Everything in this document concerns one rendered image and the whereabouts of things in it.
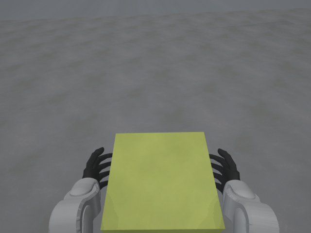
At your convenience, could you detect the robot left forearm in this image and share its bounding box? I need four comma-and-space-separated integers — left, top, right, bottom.
49, 178, 101, 233

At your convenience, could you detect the right robot hand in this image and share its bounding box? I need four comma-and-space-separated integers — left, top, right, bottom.
209, 149, 240, 194

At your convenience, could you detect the carton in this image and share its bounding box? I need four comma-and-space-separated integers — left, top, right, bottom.
101, 132, 225, 233

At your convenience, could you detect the left robot hand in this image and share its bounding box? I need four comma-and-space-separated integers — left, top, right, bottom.
82, 147, 112, 190

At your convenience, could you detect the robot right forearm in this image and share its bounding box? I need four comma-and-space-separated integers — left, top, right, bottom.
223, 180, 280, 233

